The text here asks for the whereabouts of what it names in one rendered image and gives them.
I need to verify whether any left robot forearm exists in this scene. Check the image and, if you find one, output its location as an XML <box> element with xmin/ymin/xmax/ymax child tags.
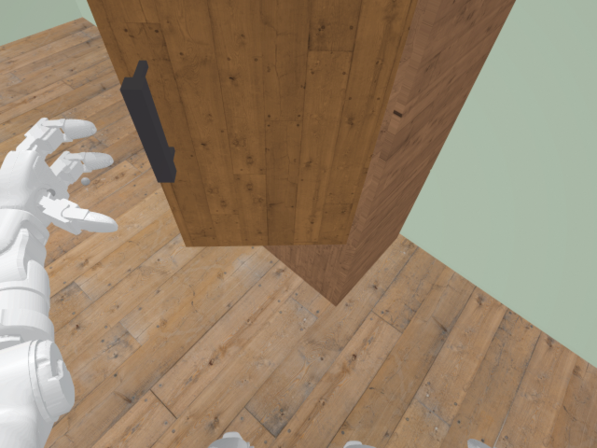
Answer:
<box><xmin>0</xmin><ymin>209</ymin><xmax>54</xmax><ymax>350</ymax></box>

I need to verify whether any left robot hand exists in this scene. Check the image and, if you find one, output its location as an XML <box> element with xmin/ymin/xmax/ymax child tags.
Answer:
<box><xmin>0</xmin><ymin>118</ymin><xmax>118</xmax><ymax>235</ymax></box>

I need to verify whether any cupboard door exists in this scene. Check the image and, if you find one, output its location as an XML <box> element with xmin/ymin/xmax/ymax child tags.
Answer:
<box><xmin>87</xmin><ymin>0</ymin><xmax>418</xmax><ymax>247</ymax></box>

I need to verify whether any robot left shin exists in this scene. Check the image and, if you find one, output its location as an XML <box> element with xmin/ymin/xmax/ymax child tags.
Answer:
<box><xmin>222</xmin><ymin>432</ymin><xmax>243</xmax><ymax>439</ymax></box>

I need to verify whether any robot left upper arm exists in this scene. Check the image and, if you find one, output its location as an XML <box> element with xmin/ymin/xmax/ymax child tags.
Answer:
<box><xmin>0</xmin><ymin>340</ymin><xmax>75</xmax><ymax>448</ymax></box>

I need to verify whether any handle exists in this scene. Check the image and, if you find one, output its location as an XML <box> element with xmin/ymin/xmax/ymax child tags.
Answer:
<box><xmin>120</xmin><ymin>61</ymin><xmax>176</xmax><ymax>183</ymax></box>

